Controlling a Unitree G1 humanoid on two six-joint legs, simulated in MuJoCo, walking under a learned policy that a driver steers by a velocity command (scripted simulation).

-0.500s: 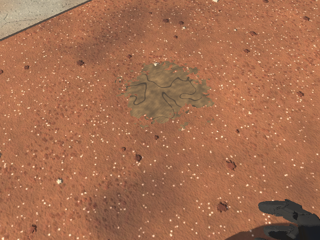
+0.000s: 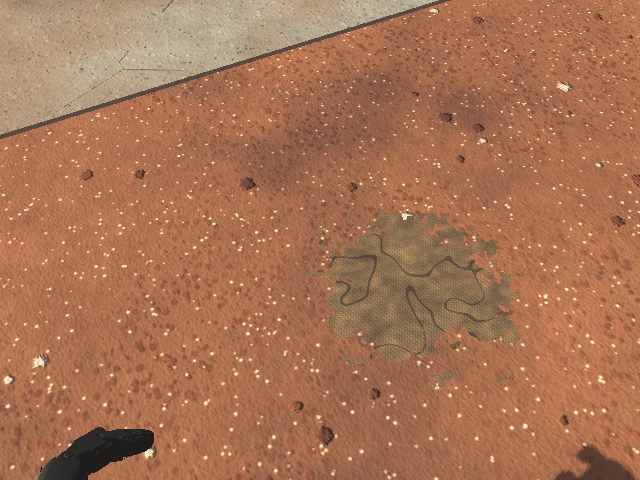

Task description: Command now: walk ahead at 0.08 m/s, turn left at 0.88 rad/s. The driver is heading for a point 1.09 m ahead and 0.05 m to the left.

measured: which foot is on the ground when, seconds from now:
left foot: up 0.00-0.32, down 0.34-0.84, up 0.86-1.00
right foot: down 0.00-0.34, up 0.36-0.82, down 0.84-1.00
